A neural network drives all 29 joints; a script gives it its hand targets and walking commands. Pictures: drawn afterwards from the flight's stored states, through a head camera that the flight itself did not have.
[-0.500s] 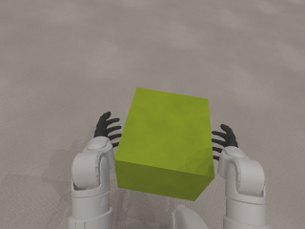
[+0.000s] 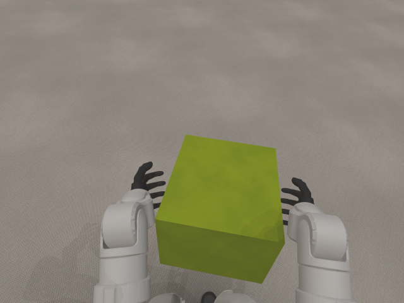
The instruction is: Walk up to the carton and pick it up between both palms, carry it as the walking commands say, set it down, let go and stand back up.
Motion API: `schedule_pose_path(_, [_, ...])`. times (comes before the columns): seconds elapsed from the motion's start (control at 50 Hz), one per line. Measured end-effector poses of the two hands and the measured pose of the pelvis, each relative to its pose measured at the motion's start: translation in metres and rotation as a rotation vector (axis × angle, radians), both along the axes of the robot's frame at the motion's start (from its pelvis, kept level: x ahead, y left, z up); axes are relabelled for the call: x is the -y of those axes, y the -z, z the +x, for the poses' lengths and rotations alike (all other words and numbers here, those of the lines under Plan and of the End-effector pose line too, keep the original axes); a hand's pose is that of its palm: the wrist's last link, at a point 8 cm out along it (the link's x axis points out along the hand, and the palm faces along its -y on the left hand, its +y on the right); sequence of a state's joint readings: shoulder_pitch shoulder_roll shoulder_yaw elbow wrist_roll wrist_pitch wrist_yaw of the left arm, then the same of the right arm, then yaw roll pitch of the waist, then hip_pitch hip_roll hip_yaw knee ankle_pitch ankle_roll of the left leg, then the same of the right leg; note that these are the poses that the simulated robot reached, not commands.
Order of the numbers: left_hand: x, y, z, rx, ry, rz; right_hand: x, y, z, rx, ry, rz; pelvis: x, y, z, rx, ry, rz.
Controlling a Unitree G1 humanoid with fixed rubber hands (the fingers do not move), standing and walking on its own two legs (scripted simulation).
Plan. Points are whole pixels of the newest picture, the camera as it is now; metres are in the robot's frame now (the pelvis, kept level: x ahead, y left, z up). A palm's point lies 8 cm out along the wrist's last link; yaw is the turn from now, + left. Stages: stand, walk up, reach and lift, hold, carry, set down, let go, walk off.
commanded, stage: carry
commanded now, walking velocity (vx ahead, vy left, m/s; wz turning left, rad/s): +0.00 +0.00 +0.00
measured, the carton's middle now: (220, 203) +0.35 -0.01 -0.05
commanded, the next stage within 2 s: none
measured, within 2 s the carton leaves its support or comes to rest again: neither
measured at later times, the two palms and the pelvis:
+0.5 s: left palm (270, 192) +0.29 -0.08 +0.11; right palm out of the picture +0.22 -0.37 +0.08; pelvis -0.02 -0.17 +0.01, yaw -10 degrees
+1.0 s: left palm (306, 236) +0.22 -0.12 +0.11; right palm out of the picture +0.13 -0.41 +0.10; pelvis -0.10 -0.20 +0.02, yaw -14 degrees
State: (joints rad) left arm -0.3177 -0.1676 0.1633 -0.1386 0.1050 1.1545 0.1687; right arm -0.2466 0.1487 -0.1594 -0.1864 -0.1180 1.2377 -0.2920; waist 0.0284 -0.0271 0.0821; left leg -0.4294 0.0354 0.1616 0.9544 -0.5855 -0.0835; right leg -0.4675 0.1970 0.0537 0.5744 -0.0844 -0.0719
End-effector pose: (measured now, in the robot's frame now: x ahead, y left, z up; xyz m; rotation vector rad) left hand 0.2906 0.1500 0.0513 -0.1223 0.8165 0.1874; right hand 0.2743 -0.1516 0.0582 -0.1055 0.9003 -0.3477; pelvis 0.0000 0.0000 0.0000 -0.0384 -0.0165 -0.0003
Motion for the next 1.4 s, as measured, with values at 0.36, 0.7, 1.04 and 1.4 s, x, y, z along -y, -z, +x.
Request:
schedule_pose_path(0.36, [0.149,-0.058,0.016,0.121,0.124,-0.003,0.143,-0.053,-0.027,0.112,0.138,-0.013,0.108,-0.024,-0.011,-0.069,0.157,-0.038])
schedule_pose_path(0.7, [0.281,-0.067,-0.026,0.097,0.201,0.11,0.27,-0.032,-0.085,0.095,0.22,0.109,0.21,-0.028,-0.055,-0.04,0.199,0.098])
schedule_pose_path(1.04, [0.273,-0.058,-0.079,0.114,0.228,0.036,0.261,-0.044,-0.147,0.116,0.245,0.034,0.199,-0.017,-0.104,-0.022,0.243,0.02])
schedule_pose_path(1.4, [0.309,-0.022,-0.098,0.087,0.27,0.031,0.295,-0.007,-0.177,0.087,0.238,0.013,0.228,-0.019,-0.132,-0.008,0.275,0.019])
